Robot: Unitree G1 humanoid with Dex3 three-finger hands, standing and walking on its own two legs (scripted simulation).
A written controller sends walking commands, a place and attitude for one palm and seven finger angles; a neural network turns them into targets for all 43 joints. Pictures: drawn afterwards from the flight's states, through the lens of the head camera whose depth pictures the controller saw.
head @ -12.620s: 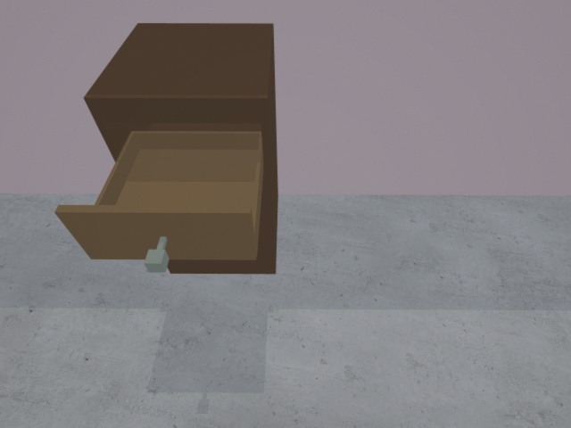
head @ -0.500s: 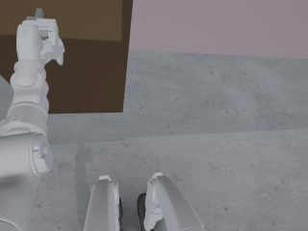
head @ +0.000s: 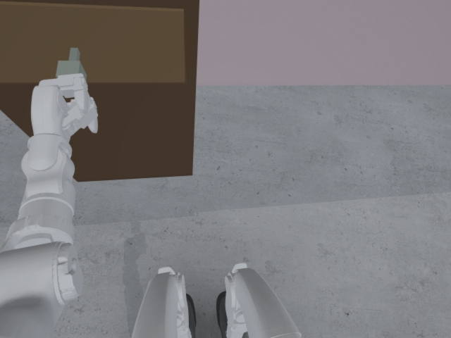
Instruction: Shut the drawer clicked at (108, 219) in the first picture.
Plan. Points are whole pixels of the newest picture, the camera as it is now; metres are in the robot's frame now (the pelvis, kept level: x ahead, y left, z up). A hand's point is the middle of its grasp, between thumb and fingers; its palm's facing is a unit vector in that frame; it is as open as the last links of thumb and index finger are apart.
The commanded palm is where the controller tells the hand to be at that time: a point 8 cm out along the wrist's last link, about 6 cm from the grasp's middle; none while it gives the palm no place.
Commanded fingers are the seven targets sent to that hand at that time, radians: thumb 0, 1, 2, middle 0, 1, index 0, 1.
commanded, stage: pull the fist back off the drawer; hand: left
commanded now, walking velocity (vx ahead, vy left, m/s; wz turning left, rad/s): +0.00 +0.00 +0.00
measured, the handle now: (73, 67) +0.58 +0.23 +0.03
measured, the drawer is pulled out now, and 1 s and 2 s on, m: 0.00 0.00 0.00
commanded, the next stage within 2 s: draw the hand back to the body in 0.12 s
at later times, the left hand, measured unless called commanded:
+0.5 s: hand (69, 132) +0.41 +0.19 +0.10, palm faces +0.03 -1.00 -0.05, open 3.3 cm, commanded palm +0.39 +0.23 +0.10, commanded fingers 0.00 0.90 0.90 -1.40 -1.60 -1.40 -1.60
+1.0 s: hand out of the picture +0.30 +0.22 +0.20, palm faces +0.27 -0.93 -0.26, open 3.2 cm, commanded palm +0.26 +0.27 +0.23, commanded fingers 0.00 0.90 0.90 -1.40 -1.60 -1.40 -1.60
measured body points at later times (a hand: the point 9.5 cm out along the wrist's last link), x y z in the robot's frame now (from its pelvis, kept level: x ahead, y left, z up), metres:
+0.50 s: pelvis +0.05 +0.01 +0.06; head +0.16 +0.03 +0.50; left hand +0.40 +0.25 +0.10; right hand +0.17 -0.22 -0.05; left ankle +0.05 +0.06 -0.59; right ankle +0.04 -0.09 -0.59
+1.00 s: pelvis +0.06 +0.00 +0.13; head +0.06 -0.01 +0.58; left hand +0.28 +0.27 +0.21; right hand +0.25 -0.22 +0.05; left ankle +0.05 +0.06 -0.59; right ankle +0.04 -0.09 -0.59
